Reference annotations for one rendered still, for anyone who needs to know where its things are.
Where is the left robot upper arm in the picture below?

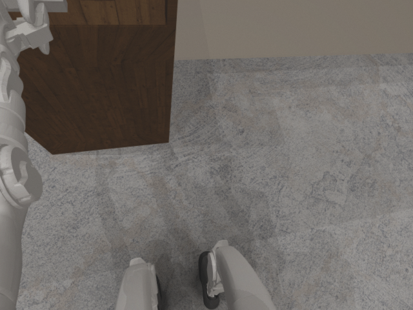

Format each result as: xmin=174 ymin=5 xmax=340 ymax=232
xmin=0 ymin=144 xmax=43 ymax=310

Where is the right robot shin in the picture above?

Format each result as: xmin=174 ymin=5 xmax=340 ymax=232
xmin=206 ymin=240 xmax=228 ymax=296

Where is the robot right thigh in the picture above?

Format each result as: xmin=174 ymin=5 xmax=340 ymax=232
xmin=208 ymin=246 xmax=277 ymax=310

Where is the drawer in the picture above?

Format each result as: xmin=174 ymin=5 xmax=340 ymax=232
xmin=8 ymin=0 xmax=165 ymax=25

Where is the robot left hand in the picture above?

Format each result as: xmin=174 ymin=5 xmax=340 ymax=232
xmin=0 ymin=0 xmax=54 ymax=60

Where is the cabinet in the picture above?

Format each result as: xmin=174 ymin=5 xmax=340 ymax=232
xmin=17 ymin=0 xmax=178 ymax=155

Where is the robot left forearm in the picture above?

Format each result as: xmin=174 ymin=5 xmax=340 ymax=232
xmin=0 ymin=44 xmax=28 ymax=155

